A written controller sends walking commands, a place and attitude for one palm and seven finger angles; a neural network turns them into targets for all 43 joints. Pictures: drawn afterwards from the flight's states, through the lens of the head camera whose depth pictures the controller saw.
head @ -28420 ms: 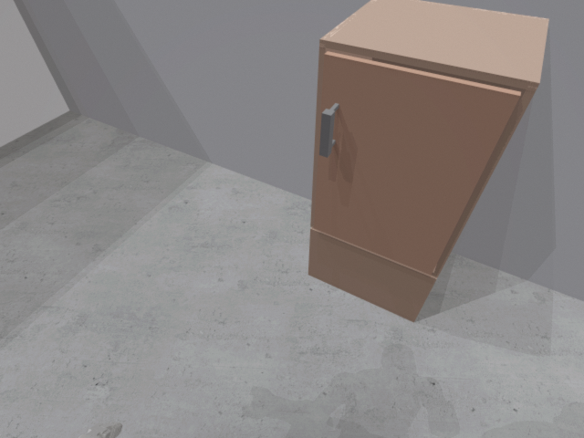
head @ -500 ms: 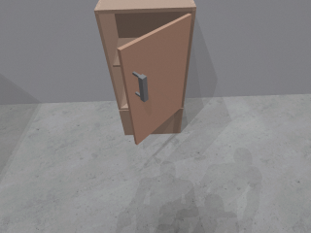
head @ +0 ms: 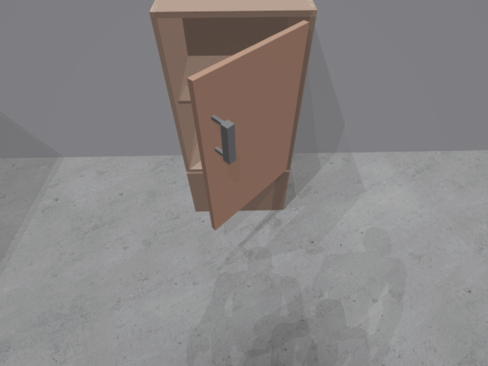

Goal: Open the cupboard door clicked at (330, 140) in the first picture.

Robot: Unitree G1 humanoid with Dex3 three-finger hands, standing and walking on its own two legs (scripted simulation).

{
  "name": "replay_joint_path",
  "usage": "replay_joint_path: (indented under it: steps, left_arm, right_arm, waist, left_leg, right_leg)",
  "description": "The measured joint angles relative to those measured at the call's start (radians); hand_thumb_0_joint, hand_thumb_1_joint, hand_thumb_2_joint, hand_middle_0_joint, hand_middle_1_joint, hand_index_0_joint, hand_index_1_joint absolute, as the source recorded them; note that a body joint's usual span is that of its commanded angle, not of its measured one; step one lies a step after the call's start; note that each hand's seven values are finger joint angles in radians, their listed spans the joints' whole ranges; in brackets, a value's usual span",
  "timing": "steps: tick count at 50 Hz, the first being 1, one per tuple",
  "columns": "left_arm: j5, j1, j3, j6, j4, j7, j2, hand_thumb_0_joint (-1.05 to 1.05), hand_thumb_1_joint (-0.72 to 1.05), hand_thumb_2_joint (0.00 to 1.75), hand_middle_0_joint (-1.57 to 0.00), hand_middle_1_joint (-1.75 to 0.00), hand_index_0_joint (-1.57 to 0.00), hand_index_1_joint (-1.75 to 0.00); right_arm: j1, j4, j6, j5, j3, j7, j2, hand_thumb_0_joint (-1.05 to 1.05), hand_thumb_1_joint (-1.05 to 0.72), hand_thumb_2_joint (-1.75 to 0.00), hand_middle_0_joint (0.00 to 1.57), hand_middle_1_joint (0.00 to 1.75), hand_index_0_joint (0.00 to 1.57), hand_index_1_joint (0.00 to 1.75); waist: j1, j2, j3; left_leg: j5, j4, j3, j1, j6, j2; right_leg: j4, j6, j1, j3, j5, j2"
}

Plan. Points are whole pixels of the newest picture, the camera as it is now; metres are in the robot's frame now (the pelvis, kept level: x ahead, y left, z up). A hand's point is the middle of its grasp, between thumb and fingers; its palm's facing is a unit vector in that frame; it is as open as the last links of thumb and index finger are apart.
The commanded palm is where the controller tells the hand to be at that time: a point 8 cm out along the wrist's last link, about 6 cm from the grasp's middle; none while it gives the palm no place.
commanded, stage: look to check the result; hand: left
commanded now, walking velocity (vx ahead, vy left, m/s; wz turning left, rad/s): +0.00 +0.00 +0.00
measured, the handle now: (222, 139) +0.62 +0.09 -0.02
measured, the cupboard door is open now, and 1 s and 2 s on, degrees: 45 45 45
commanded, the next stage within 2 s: walk to a spot facing it in 0.40 s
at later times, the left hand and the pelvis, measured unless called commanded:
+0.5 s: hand out of the picture +0.05 +0.18 -0.17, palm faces +0.01 -0.97 -0.22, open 7.4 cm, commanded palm none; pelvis +0.02 +0.00 +0.00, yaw +0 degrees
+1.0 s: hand out of the picture +0.12 +0.16 -0.18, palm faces -0.11 -0.95 -0.30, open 7.4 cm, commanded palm none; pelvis +0.02 -0.04 -0.02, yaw -11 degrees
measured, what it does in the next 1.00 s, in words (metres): stands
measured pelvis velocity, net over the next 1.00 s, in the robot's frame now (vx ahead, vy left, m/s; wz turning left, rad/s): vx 0.02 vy -0.04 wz -0.19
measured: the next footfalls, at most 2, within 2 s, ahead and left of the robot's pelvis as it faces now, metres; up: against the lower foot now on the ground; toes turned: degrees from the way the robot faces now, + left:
left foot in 1.48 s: +0.14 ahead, +0.08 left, +0.00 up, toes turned -32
right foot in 1.80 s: +0.00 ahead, -0.18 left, +0.00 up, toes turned -43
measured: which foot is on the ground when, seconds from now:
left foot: down 0.00-0.94, up 0.96-1.00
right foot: down 0.00-1.00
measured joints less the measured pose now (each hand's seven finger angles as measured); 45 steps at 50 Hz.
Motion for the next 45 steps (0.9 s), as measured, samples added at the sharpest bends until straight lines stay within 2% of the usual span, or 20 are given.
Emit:
replay_joint_path:
  steps: [30,39,43,45]
  left_arm:
    - [-0.003,-0.052,0.0,-0.004,-0.006,-0.002,0.033,0.01,0.91,0.9,-0.2,-0.3,-0.2,-0.3]
    - [0.009,-0.044,0.041,0.052,-0.063,-0.024,0.042,0.01,0.91,0.9,-0.2,-0.3,-0.2,-0.3]
    - [0.011,-0.05,0.06,0.073,-0.098,-0.036,0.05,0.01,0.91,0.9,-0.2,-0.3,-0.2,-0.3]
    - [0.011,-0.055,0.065,0.072,-0.118,-0.041,0.048,0.01,0.91,0.9,-0.2,-0.3,-0.2,-0.3]
  right_arm:
    - [-0.056,0.017,-0.001,-0.001,0.005,-0.006,-0.04,0.0,-0.91,-0.89,0.19,0.29,0.2,0.3]
    - [-0.071,-0.051,0.02,-0.005,-0.022,-0.019,-0.028,0.0,-0.91,-0.89,0.2,0.29,0.2,0.3]
    - [-0.058,-0.075,0.02,-0.014,-0.034,-0.022,-0.039,0.0,-0.9,-0.89,0.2,0.29,0.2,0.3]
    - [-0.052,-0.082,0.022,-0.018,-0.039,-0.022,-0.053,0.0,-0.9,-0.89,0.2,0.29,0.2,0.3]
  waist:
    - [0.002,0.006,-0.001]
    - [0.009,-0.016,0.026]
    - [0.011,-0.014,0.042]
    - [0.012,0.008,0.049]
  left_leg:
    - [-0.017,-0.042,0.001,0.053,-0.01,0.013]
    - [-0.087,0.073,0.088,0.003,-0.014,0.033]
    - [-0.122,0.12,0.128,0.003,-0.021,0.047]
    - [-0.14,0.145,0.138,0.003,-0.034,0.066]
  right_leg:
    - [-0.021,-0.004,0.041,0.0,-0.027,0.015]
    - [0.136,-0.012,-0.068,0.081,-0.079,0.041]
    - [0.368,-0.008,-0.137,0.072,-0.245,0.035]
    - [0.383,-0.009,-0.129,0.055,-0.274,0.029]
